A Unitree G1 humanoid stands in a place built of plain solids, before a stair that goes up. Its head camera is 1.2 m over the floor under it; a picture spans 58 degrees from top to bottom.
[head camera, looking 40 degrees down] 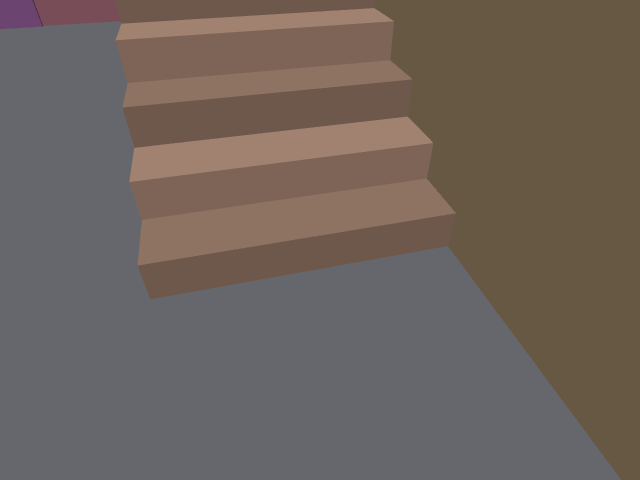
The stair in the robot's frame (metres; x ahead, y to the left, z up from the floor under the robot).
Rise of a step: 0.17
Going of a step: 0.27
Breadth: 1.21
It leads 14 degrees to the left of straight ahead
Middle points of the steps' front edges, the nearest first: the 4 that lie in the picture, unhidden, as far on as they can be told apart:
1.24 0.04 0.17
1.50 0.11 0.35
1.76 0.18 0.52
2.02 0.25 0.69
